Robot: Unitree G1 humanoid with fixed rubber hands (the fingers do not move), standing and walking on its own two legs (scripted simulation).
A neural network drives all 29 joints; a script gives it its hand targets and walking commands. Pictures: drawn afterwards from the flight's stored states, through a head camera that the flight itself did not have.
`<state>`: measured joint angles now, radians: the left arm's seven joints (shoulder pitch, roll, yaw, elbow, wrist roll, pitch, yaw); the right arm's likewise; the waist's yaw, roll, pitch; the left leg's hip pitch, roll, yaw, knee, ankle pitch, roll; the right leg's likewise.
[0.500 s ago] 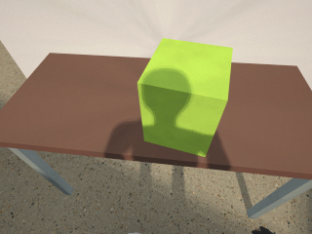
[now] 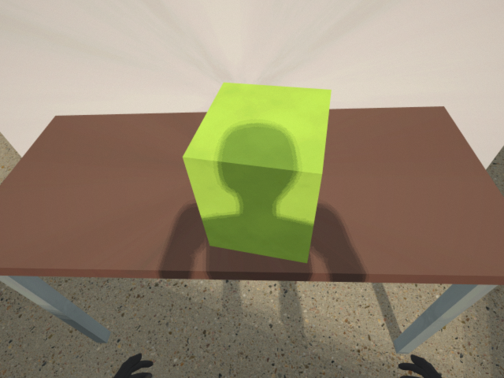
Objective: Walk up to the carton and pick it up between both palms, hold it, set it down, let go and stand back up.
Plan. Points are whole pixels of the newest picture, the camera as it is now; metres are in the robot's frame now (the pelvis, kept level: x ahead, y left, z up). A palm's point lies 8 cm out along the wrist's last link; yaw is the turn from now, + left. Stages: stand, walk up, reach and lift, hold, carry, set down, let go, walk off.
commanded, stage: walk up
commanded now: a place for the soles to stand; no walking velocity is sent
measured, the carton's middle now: (265, 173) +0.47 +0.01 +0.05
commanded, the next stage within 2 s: none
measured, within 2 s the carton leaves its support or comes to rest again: neither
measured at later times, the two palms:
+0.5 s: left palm out of the picture +0.10 +0.27 -0.10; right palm out of the picture +0.05 -0.25 -0.11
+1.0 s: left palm out of the picture +0.12 +0.27 -0.10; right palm out of the picture +0.02 -0.25 -0.13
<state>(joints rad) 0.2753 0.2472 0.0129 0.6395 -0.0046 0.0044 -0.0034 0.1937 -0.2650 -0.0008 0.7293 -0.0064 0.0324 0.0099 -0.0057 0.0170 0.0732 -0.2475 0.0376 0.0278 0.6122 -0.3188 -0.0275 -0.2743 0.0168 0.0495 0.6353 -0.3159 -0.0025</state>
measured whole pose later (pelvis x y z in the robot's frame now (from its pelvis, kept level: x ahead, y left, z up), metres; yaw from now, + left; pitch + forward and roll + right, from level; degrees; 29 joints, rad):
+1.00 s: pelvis +0.01 +0.02 -0.01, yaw -11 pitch -3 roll +0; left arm 0.37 0.25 0.04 0.68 0.02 0.01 -0.02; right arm 0.29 -0.30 0.00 0.79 -0.02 0.03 0.00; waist -0.02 0.03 0.04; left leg -0.21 0.10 0.20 0.69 -0.42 0.00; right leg -0.31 0.05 0.17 0.70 -0.33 0.04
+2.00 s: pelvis +0.04 +0.03 +0.00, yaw -11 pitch -3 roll -1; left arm 0.16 0.23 0.01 0.77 0.02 0.03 -0.01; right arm 0.43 -0.26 -0.01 0.66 0.00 0.00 -0.01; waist -0.03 -0.01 0.08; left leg -0.14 0.03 0.04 0.64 -0.44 0.00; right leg -0.24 0.00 0.02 0.63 -0.34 0.02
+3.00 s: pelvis +0.02 +0.01 -0.01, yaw +1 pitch -3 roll -1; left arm 0.26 0.27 0.01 0.81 0.02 0.04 -0.01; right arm 0.37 -0.24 -0.03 0.68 -0.02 -0.01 -0.02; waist 0.02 -0.01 0.06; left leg -0.24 -0.03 -0.17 0.69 -0.39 -0.03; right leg -0.24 -0.06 -0.16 0.66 -0.36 -0.01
